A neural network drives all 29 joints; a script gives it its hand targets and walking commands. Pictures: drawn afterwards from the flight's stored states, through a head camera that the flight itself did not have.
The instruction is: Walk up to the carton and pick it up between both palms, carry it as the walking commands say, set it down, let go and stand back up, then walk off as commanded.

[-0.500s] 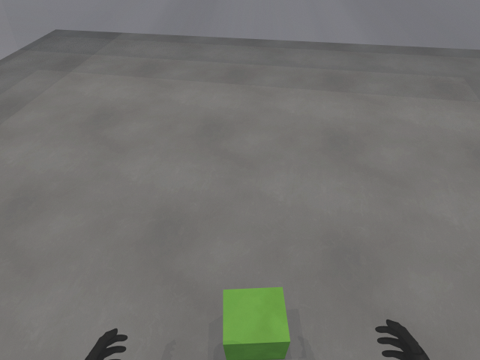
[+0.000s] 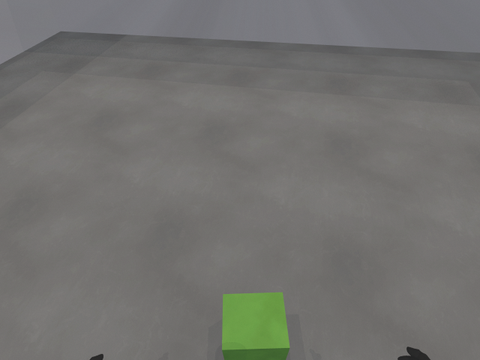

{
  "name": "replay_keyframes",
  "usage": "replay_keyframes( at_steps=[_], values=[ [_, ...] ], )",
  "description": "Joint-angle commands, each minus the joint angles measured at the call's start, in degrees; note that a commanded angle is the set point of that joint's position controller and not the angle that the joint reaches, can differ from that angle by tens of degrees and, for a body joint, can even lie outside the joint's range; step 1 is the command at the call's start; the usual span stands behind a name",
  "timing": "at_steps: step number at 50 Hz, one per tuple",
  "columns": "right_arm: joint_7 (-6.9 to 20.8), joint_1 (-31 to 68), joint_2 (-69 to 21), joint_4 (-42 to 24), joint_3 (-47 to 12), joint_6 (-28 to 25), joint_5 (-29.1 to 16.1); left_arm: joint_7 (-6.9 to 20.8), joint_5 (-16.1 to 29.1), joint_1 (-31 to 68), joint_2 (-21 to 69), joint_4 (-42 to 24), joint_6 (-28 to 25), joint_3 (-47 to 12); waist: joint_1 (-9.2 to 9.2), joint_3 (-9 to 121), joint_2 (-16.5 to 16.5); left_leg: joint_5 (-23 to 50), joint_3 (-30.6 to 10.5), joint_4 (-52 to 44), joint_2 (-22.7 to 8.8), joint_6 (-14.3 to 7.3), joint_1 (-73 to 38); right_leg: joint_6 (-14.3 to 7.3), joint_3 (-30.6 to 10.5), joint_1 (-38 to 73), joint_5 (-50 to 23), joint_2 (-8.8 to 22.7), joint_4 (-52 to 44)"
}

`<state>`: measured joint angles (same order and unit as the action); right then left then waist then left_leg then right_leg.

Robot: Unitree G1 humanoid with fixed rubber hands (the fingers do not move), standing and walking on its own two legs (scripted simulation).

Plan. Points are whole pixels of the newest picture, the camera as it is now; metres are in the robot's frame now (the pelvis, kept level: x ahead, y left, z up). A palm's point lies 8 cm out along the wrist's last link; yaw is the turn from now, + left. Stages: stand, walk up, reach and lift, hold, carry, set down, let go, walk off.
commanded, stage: stand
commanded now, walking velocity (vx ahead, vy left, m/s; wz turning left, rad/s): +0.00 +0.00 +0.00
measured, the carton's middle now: (253, 330) +0.40 -0.02 -0.67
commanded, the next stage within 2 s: walk off in 1.20 s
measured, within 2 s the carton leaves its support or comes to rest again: neither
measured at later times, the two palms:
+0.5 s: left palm out of the picture +0.08 +0.30 -0.10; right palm out of the picture +0.08 -0.30 -0.10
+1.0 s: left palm out of the picture +0.07 +0.31 -0.10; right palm out of the picture +0.07 -0.31 -0.10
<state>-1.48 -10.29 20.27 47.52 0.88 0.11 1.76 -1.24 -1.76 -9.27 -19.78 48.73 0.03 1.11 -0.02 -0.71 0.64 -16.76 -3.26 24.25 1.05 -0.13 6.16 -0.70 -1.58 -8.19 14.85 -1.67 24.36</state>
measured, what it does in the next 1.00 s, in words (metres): stands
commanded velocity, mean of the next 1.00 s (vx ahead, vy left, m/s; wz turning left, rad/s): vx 0.00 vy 0.00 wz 0.00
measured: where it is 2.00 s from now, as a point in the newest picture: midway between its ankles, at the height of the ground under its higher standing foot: outside the picture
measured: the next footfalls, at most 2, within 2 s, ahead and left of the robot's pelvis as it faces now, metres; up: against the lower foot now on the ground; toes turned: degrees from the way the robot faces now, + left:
right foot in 1.82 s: -0.03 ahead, -0.16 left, +0.00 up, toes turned -27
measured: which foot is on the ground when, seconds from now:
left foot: down 0.00-1.00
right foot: down 0.00-1.00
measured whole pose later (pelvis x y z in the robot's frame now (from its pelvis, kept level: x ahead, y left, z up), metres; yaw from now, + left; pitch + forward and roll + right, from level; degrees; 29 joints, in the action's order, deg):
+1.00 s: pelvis -0.02 +0.00 +0.01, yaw +0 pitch -2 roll +0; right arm -1.0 -8.2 22.3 57.7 -0.2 -0.6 1.0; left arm -0.6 -1.0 -7.0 -22.0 59.3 -0.6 0.4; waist 0.3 -1.4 0.4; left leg -12.4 -3.2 19.3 0.9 0.1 4.6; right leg -0.6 -1.7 -6.7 10.6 -1.3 19.6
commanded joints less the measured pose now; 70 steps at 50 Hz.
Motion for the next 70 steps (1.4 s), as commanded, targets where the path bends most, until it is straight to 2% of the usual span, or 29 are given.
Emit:
replay_keyframes(
  at_steps=[1,29,69,70],
  values=[
    [-0.3,1.4,8.8,-2.2,1.8,-0.8,-0.1,-0.2,0.1,1.7,-9.3,-1.9,-0.7,2.0,0.17,2.7,-0.4,18.5,-3.9,-2.8,-5.6,0.1,0.8,0.2,-5.0,2.7,-18.2,6.3,-2.8],
    [0.1,2.8,10.9,5.2,0.9,-1.3,-0.5,0.3,0.4,3.5,-11.2,5.6,-1.1,1.4,0.45,0.4,-0.4,11.7,-4.9,-7.1,-6.6,-0.6,1.2,-0.3,-6.1,2.3,-11.1,7.3,-6.9],
    [0.4,4.4,12.0,9.2,0.8,-1.3,-0.9,0.5,1.0,4.9,-12.6,9.4,-1.3,0.8,0.29,0.9,-0.5,13.0,-4.9,-8.3,-7.3,-1.0,0.4,-0.6,-6.5,2.8,-12.6,7.9,-7.6],
    [0.2,3.9,11.3,9.5,0.6,-0.7,-0.9,0.5,1.0,2.5,-11.6,10.0,-1.0,0.4,1.08,0.7,-0.9,11.0,-3.5,-7.7,-7.3,-1.4,-0.9,-1.3,-7.5,1.4,-13.6,7.8,-7.7]
  ],
)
